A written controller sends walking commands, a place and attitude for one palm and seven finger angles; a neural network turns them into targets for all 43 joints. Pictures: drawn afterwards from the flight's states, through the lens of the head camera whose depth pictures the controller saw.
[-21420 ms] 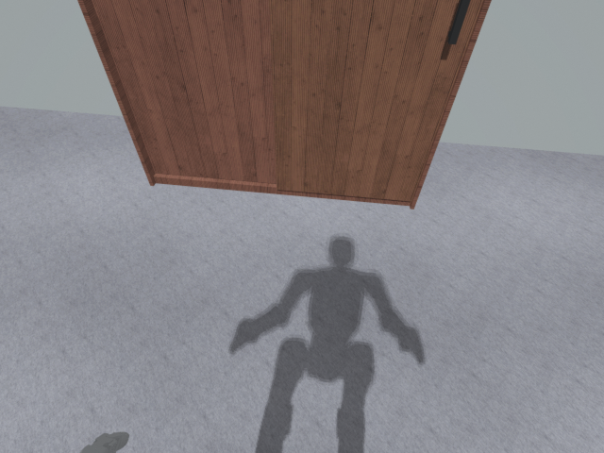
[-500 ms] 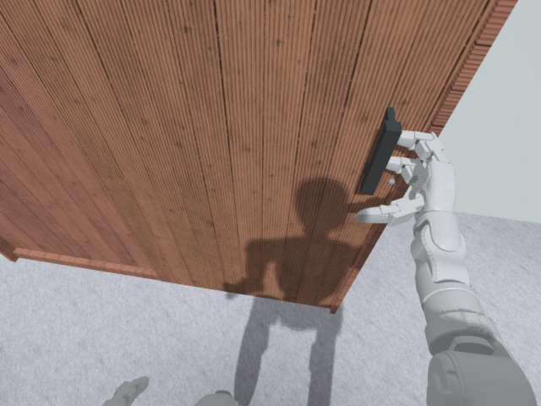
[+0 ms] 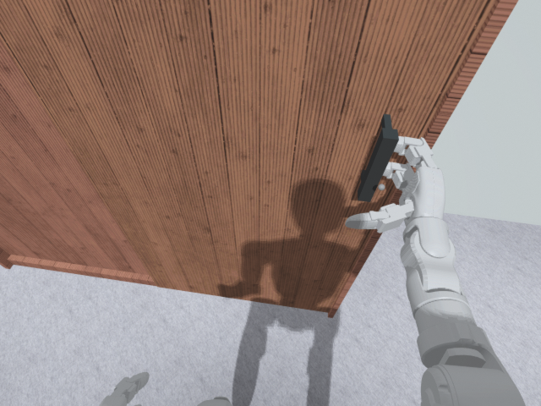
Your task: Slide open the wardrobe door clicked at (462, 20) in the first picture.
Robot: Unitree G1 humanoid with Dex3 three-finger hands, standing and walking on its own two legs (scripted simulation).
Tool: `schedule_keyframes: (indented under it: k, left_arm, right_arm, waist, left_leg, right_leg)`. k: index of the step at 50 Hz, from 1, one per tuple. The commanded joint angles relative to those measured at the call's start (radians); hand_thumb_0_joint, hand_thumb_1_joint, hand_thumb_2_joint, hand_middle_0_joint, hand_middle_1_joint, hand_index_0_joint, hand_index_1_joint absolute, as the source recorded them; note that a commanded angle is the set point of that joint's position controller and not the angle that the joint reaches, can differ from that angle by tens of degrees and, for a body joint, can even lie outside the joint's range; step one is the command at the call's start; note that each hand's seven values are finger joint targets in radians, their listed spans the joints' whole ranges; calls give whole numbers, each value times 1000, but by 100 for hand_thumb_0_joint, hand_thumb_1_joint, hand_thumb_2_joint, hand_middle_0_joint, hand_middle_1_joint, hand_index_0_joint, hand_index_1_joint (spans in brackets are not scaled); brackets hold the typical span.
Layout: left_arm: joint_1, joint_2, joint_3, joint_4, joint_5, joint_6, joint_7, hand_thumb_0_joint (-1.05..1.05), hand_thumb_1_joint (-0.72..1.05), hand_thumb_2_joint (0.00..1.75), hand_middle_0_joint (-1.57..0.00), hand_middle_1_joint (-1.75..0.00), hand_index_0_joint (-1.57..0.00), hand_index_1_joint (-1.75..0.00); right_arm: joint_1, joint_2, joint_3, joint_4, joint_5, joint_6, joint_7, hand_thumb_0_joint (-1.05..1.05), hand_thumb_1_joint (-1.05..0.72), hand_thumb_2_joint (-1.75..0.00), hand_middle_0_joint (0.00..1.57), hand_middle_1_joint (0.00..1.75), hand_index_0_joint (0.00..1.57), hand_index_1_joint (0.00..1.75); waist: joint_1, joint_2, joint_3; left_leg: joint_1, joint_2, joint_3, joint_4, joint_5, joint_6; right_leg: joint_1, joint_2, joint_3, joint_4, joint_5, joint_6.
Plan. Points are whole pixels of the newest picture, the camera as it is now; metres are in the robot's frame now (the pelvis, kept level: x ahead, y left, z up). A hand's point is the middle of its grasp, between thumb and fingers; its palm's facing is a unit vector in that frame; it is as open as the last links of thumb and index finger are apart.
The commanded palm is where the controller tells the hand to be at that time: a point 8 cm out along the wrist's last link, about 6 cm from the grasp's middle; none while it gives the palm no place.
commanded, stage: slide the fingers in behind the handle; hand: right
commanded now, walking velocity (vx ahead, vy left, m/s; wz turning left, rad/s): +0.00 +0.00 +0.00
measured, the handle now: (375, 159) +0.48 -0.11 +0.10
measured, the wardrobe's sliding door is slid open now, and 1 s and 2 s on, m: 0.00 0.00 0.00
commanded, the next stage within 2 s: grip the handle and tug to test in 0.80 s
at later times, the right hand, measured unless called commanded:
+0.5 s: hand (367, 184) +0.42 -0.09 +0.10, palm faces +0.03 +1.00 +0.00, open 14.0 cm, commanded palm +0.39 -0.15 +0.10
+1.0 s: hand (366, 184) +0.42 -0.09 +0.10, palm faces +0.03 +1.00 +0.00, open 13.8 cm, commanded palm +0.39 -0.14 +0.10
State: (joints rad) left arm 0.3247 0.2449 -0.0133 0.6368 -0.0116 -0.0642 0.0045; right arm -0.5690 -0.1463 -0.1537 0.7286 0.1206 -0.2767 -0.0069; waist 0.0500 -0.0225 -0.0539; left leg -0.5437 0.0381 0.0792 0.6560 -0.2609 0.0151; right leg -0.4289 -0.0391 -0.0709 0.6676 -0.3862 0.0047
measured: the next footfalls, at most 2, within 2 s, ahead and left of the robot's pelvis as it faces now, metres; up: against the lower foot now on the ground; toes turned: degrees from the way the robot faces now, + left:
none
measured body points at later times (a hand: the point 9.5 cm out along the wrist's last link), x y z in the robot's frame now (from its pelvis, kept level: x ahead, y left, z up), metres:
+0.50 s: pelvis +0.00 +0.00 +0.00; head +0.05 +0.01 +0.45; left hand +0.09 +0.24 -0.12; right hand +0.42 -0.15 +0.10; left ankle +0.04 +0.11 -0.72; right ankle -0.04 -0.12 -0.72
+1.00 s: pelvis -0.01 +0.00 +0.00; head +0.04 +0.02 +0.45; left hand +0.09 +0.25 -0.12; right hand +0.41 -0.14 +0.10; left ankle +0.04 +0.11 -0.72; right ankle -0.04 -0.12 -0.72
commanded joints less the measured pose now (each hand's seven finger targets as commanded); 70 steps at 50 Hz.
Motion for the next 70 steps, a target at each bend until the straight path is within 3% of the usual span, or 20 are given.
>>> schedule_keyframes:
  k: [1, 4, 11, 13, 15, 17, 20, 22, 25, 29, 31, 36, 39, 43, 45, 50, 58, 62, 67, 70]
  left_arm:
    - [24, 116, 46, -102, -6, -49, 10, 0, 90, 90, -20, -30, -20, -30]
    - [31, 125, 48, -95, -3, -49, 12, 0, 90, 90, -20, -30, -20, -30]
    - [26, 115, 45, -94, 0, -53, 8, 0, 90, 90, -20, -30, -20, -30]
    - [29, 119, 46, -90, 1, -52, 9, 0, 90, 90, -20, -30, -20, -30]
    - [31, 119, 45, -94, 4, -50, 9, 0, 90, 90, -20, -30, -20, -30]
    - [27, 109, 46, -102, 6, -52, 5, 0, 90, 90, -20, -30, -20, -30]
    - [32, 115, 47, -99, 5, -50, 4, 0, 90, 90, -20, -30, -20, -30]
    - [22, 111, 46, -98, 2, -49, 3, 0, 90, 90, -20, -30, -20, -30]
    - [27, 115, 49, -99, 4, -50, 6, 0, 90, 90, -20, -30, -20, -30]
    - [19, 114, 46, -98, 2, -53, 10, 0, 90, 90, -20, -30, -20, -30]
    - [22, 110, 47, -92, 1, -56, 8, 0, 90, 90, -20, -30, -20, -30]
    - [23, 114, 45, -88, 4, -58, 6, 0, 90, 90, -20, -30, -20, -30]
    - [21, 121, 43, -89, 7, -51, 10, 0, 90, 90, -20, -30, -20, -30]
    - [10, 109, 43, -100, 5, -56, 8, 0, 90, 90, -20, -30, -20, -30]
    - [16, 113, 44, -97, 5, -57, 9, 0, 90, 90, -20, -30, -20, -30]
    - [15, 115, 42, -95, 4, -55, 13, 0, 90, 90, -20, -30, -20, -30]
    - [25, 115, 41, -89, 8, -57, 9, 0, 90, 90, -20, -30, -20, -30]
    - [31, 119, 44, -88, 9, -53, 10, 0, 90, 90, -20, -30, -20, -30]
    - [32, 114, 48, -94, 9, -57, 3, 0, 90, 90, -20, -30, -20, -30]
    - [35, 116, 49, -92, 8, -57, 1, 0, 90, 90, -20, -30, -20, -30]
  right_arm:
    - [-443, -91, 24, -247, -1, -67, -5, 0, 50, -30, 30, 120, 30, 120]
    - [-433, -132, -11, -227, -5, -64, -17, 0, 50, -30, 30, 120, 30, 120]
    - [-442, -72, 30, -218, -12, -62, -36, 0, 50, -30, 30, 120, 30, 120]
    - [-439, -83, 15, -176, -13, -55, -43, 0, 50, -30, 30, 120, 30, 120]
    - [-458, -117, -11, -201, -20, -61, -49, 0, 50, -30, 30, 120, 30, 120]
    - [-434, -75, 19, -237, -23, -69, -51, 0, 50, -30, 30, 120, 30, 120]
    - [-413, -97, 3, -232, -19, -72, -53, 0, 50, -30, 30, 120, 30, 120]
    - [-433, -73, 29, -241, -23, -69, -50, 0, 50, -30, 30, 120, 30, 120]
    - [-416, -109, -7, -239, -20, -67, -54, 0, 50, -30, 30, 120, 30, 120]
    - [-436, -61, 42, -237, -19, -63, -44, 0, 50, -30, 30, 120, 30, 120]
    - [-466, -53, 54, -253, -24, -68, -48, 0, 50, -30, 30, 120, 30, 120]
    - [-446, -56, 44, -218, -20, -62, -57, 0, 50, -30, 30, 120, 30, 120]
    - [-429, -123, -17, -184, -27, -60, -66, 0, 50, -30, 30, 120, 30, 120]
    - [-453, -72, 29, -232, -27, -79, -57, 0, 50, -30, 30, 120, 30, 120]
    - [-438, -80, 20, -207, -22, -78, -55, 0, 50, -30, 30, 120, 30, 120]
    - [-487, -92, 20, -192, -27, -74, -49, 0, 27, -40, 32, 123, 32, 123]
    - [-506, -77, 28, -171, -23, -83, -50, 0, -11, -56, 36, 129, 36, 129]
    - [-476, -114, -11, -158, -20, -85, -52, 0, -29, -64, 38, 131, 38, 131]
    - [-456, -74, 22, -202, -21, -93, -47, 0, -53, -74, 41, 135, 41, 135]
    - [-454, -64, 35, -203, -22, -84, -49, 0, -67, -80, 43, 137, 43, 137]
  waist:
    - [18, 31, -331]
    - [11, 83, -344]
    - [15, 48, -338]
    - [16, 103, -314]
    - [5, 76, -349]
    - [0, 30, -381]
    - [6, 108, -361]
    - [12, 43, -331]
    - [0, 84, -354]
    - [17, 79, -321]
    - [15, 22, -334]
    - [17, 88, -319]
    - [-2, 105, -312]
    - [2, 36, -344]
    - [7, 87, -339]
    - [11, 51, -333]
    - [15, 63, -338]
    - [5, 91, -357]
    - [3, 44, -367]
    - [10, 66, -341]
  left_leg:
    - [293, -36, -43, -41, 311, 2]
    - [313, -36, -44, -41, 300, 1]
    - [287, -38, -39, -37, 305, 2]
    - [292, -37, -40, -44, 285, -1]
    - [313, -35, -46, -39, 292, 1]
    - [324, -36, -46, -31, 338, 4]
    - [339, -37, -46, -36, 347, -2]
    - [309, -36, -47, -45, 318, 1]
    - [339, -36, -50, -49, 309, 0]
    - [308, -37, -43, -56, 290, 0]
    - [293, -37, -43, -53, 281, 4]
    - [303, -37, -43, -59, 271, -2]
    - [325, -33, -49, -63, 251, 0]
    - [319, -35, -51, -55, 276, 3]
    - [322, -37, -47, -54, 283, 1]
    - [310, -33, -55, -63, 239, 0]
    - [305, -35, -50, -57, 257, 0]
    - [335, -36, -54, -54, 281, -1]
    - [321, -39, -48, -47, 314, 3]
    - [311, -40, -42, -52, 306, 1]
  right_leg:
    - [22, 43, 31, -84, 275, -17]
    - [10, 42, 35, -86, 267, -18]
    - [21, 42, 33, -85, 277, -14]
    - [-6, 42, 33, -88, 249, -16]
    - [-2, 45, 33, -92, 258, -16]
    - [24, 46, 25, -85, 303, -15]
    - [2, 40, 26, -88, 299, -18]
    - [9, 43, 23, -92, 273, -15]
    - [4, 43, 25, -96, 266, -19]
    - [14, 41, 28, -99, 255, -19]
    - [34, 43, 30, -100, 257, -15]
    - [10, 44, 30, -104, 235, -17]
    - [-15, 46, 31, -110, 216, -18]
    - [17, 48, 23, -105, 239, -17]
    - [7, 44, 28, -102, 243, -18]
    - [1, 49, 27, -106, 202, -19]
    - [-2, 50, 30, -102, 216, -19]
    - [-14, 50, 26, -100, 233, -20]
    - [16, 46, 23, -97, 272, -17]
    - [14, 43, 28, -102, 270, -17]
